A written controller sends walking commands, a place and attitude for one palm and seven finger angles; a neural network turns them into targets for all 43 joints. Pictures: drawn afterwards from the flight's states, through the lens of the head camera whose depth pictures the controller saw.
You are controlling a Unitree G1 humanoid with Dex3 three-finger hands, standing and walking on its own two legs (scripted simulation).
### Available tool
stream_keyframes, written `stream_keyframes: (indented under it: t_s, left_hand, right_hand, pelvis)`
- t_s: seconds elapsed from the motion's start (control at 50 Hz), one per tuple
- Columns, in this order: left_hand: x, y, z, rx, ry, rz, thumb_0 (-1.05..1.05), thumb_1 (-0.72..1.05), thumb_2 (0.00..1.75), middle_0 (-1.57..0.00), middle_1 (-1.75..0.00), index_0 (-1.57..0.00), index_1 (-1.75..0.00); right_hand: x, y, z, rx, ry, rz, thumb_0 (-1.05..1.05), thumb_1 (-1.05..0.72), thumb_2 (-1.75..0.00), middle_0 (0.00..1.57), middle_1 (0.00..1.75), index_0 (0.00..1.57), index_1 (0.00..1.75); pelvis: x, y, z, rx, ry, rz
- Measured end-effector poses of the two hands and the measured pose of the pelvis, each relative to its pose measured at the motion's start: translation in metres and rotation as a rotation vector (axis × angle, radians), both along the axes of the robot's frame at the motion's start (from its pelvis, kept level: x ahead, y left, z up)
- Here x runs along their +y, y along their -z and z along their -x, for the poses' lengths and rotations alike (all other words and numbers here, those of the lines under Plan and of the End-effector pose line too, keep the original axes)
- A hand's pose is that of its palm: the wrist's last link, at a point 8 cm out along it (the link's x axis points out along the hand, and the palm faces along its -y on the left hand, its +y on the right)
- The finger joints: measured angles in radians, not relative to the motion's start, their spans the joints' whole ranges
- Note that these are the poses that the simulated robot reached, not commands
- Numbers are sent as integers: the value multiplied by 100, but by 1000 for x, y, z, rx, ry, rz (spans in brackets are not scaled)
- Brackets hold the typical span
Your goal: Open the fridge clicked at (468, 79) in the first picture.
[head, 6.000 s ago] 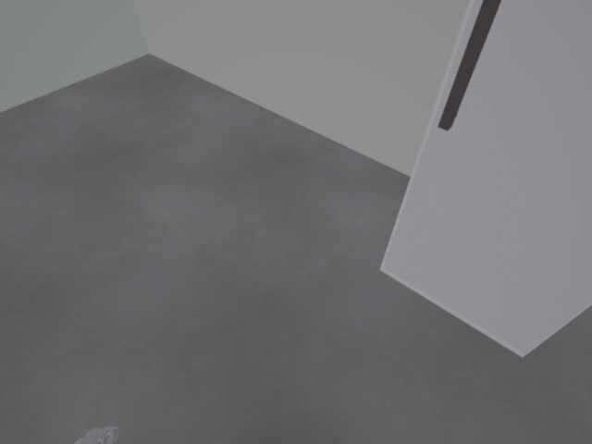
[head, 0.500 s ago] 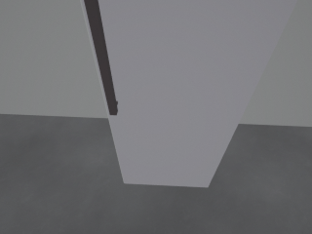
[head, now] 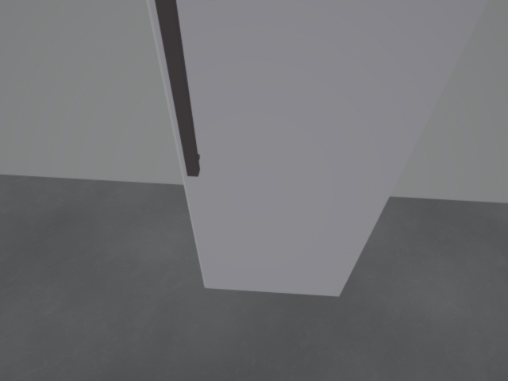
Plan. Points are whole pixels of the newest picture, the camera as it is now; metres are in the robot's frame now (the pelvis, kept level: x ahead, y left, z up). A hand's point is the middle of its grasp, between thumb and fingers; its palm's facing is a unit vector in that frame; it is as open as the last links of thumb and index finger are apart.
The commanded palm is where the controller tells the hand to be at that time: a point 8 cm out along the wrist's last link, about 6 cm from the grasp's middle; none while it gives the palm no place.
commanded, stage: look again from close up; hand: left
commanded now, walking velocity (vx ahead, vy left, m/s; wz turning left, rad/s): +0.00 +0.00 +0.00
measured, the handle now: (183, 90) +0.56 +0.17 +0.19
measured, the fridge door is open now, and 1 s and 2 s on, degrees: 0 0 0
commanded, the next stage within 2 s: shuffle to correct the standing spot in 1.86 s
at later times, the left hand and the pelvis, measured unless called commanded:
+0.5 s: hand out of the picture -0.02 +0.16 -0.18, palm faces +0.04 -0.99 -0.16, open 7.4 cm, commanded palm none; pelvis -0.01 +0.00 +0.00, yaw +0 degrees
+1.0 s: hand out of the picture -0.01 +0.16 -0.18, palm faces +0.04 -0.99 -0.15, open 7.4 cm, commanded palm none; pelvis +0.00 +0.00 +0.00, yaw +0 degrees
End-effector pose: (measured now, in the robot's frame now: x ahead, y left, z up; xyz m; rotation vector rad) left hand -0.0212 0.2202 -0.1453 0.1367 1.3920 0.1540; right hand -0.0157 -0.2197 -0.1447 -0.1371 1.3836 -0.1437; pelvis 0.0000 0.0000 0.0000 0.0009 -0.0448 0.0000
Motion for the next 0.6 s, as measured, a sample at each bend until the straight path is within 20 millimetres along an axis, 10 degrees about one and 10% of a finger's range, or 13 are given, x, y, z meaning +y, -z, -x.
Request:
stream_keyframes:
  t_s: [0.6]
  left_hand:
    - [-15, 3, 2, -10, -12, 28, 0, 91, 90, -20, -30, -20, -29]
  right_hand:
    - [7, 1, 2, 0, 6, -18, 0, -91, -90, 20, 30, 20, 30]
  pelvis:
    - [-3, 1, 6, 12, -1, 0]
